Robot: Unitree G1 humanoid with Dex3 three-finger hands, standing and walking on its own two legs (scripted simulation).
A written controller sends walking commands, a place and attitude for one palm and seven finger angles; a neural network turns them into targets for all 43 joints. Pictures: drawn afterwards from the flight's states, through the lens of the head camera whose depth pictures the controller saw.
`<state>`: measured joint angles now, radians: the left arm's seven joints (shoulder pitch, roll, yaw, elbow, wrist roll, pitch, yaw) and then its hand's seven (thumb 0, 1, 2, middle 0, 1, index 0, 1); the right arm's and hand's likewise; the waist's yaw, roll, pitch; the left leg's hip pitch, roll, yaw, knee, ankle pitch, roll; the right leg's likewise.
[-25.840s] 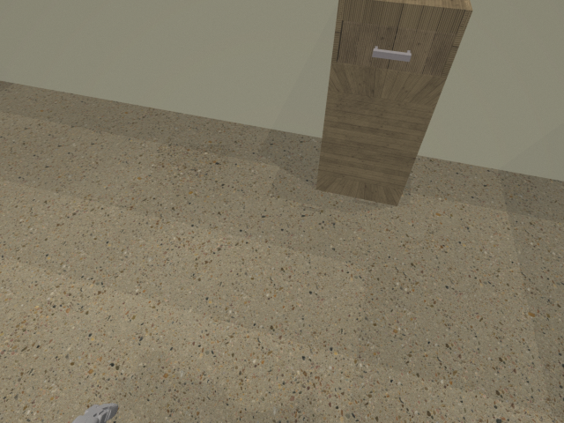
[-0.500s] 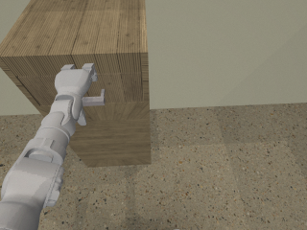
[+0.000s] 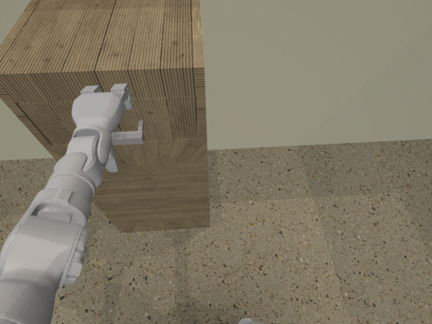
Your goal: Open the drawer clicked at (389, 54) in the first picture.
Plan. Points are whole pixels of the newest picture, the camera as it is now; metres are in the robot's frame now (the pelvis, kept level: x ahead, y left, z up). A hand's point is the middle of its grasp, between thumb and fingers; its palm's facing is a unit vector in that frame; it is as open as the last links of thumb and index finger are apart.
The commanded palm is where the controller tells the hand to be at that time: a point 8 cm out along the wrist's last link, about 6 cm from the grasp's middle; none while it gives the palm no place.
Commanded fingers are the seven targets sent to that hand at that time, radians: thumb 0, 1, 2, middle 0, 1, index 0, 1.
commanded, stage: re-aim the fingers above the handle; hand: left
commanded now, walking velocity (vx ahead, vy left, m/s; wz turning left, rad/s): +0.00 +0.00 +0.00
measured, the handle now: (115, 132) +0.53 +0.21 +0.00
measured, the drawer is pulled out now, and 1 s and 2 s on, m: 0.00 0.00 0.00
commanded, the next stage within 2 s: lower the fingers behind the handle in 0.06 s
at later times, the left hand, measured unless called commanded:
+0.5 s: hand (111, 129) +0.49 +0.19 +0.06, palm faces +0.02 -0.02 -1.00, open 13.6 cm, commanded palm +0.48 +0.23 +0.07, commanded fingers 0.00 -0.50 0.30 -0.30 -1.20 -0.30 -1.20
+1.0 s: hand (111, 130) +0.49 +0.19 +0.06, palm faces +0.04 +0.00 -1.00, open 13.7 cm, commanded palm +0.47 +0.22 +0.04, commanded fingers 0.00 -0.50 0.30 -0.30 -1.20 -0.30 -1.20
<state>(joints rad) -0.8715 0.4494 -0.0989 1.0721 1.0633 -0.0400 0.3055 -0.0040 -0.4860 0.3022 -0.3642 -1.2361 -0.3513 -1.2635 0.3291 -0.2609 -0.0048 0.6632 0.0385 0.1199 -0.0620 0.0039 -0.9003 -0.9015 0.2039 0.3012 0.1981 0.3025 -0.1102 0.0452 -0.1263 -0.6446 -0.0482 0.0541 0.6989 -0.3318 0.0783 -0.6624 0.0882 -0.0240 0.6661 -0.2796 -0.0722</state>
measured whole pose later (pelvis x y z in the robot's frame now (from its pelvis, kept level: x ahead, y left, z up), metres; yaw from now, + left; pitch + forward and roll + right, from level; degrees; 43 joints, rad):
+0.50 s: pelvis -0.02 +0.00 -0.01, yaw +1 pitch +17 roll -1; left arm -0.97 0.47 -0.12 1.16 1.06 -0.02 0.32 0.00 -0.49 0.30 -0.35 -1.24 -0.33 -1.30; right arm 0.35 -0.27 0.02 0.66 0.04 0.10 -0.07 0.00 -0.90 -0.90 0.20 0.30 0.20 0.30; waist -0.14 0.04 -0.13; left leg -0.75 -0.05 0.04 0.78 -0.33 0.08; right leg -0.76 0.09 -0.04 0.73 -0.28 -0.07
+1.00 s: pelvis -0.04 +0.01 -0.03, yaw +0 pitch +19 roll -1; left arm -1.05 0.49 -0.15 1.19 1.06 0.03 0.32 0.00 -0.49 0.30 -0.33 -1.24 -0.29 -1.35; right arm 0.36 -0.28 0.03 0.63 0.04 0.09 -0.08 0.00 -0.90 -0.90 0.20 0.30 0.20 0.30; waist -0.17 0.04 -0.14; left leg -0.88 -0.05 0.05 0.88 -0.34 0.09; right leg -0.88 0.08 -0.05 0.83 -0.28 -0.06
